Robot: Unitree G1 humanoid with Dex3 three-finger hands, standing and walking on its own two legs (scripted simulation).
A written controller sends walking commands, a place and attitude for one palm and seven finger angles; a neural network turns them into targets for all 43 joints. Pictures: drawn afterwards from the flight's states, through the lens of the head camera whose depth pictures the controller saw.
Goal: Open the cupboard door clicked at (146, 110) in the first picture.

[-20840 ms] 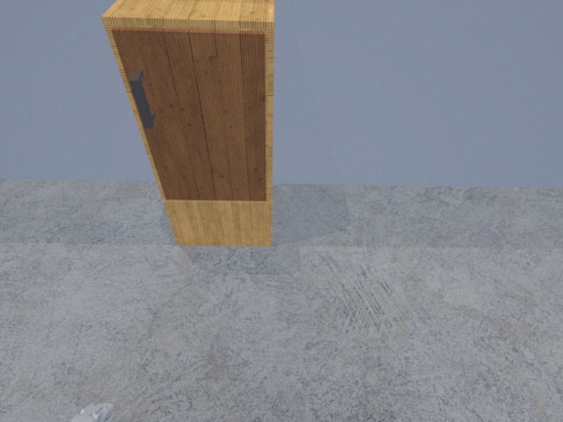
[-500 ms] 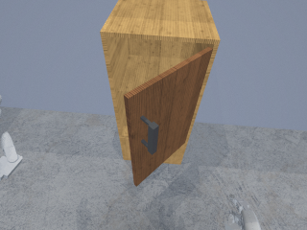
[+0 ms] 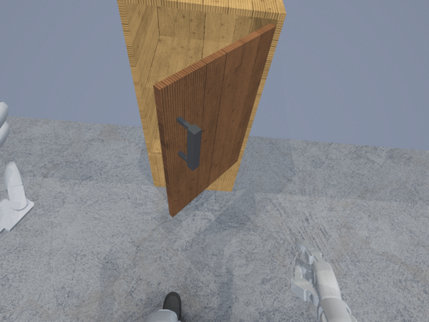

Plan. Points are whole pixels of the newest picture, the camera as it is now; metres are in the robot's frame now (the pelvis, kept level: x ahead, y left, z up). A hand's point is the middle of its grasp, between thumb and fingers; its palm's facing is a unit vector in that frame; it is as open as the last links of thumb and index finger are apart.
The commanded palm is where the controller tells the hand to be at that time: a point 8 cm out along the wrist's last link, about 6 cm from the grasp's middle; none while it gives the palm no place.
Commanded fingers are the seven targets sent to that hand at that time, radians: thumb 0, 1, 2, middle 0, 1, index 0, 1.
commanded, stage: stop stepping back and stand still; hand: left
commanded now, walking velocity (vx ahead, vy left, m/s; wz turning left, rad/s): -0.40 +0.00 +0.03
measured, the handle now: (187, 144) +0.49 +0.10 -0.02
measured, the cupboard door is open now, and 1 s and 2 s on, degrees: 48 48 48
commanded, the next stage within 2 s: let the arm hang, fingers relaxed in 0.88 s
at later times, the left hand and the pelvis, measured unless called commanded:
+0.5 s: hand out of the picture +0.10 +0.23 +0.16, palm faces +0.38 -0.80 -0.46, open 7.4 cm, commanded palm +0.04 +0.28 +0.18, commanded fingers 0.00 0.90 0.90 -0.20 -0.30 -0.20 -0.30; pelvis -0.09 -0.03 +0.00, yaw +0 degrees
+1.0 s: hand out of the picture +0.08 +0.24 +0.16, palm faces +0.41 -0.76 -0.51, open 7.4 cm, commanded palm none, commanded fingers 0.00 0.90 0.90 -0.20 -0.30 -0.20 -0.30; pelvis -0.12 -0.02 -0.01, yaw +1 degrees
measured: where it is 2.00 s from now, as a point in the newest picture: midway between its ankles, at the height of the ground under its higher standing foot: outside the picture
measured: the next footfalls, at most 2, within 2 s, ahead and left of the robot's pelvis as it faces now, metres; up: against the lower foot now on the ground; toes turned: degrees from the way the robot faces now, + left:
right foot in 0.02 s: -0.06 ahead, -0.10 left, +0.00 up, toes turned -2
left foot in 0.28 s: -0.07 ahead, +0.11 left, +0.00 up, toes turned +8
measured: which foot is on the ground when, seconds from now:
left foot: down 0.00-0.04, up 0.06-0.26, down 0.28-1.00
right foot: up 0.00-0.00, down 0.02-1.00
